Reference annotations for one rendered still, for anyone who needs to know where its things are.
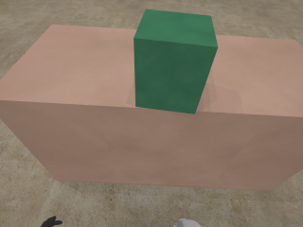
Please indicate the carton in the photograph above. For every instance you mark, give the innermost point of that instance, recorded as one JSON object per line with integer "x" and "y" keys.
{"x": 173, "y": 55}

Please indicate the robot left hand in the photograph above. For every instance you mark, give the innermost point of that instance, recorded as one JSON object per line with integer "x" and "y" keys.
{"x": 51, "y": 222}

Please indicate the pedestal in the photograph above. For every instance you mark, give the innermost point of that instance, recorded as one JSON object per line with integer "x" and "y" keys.
{"x": 70, "y": 100}

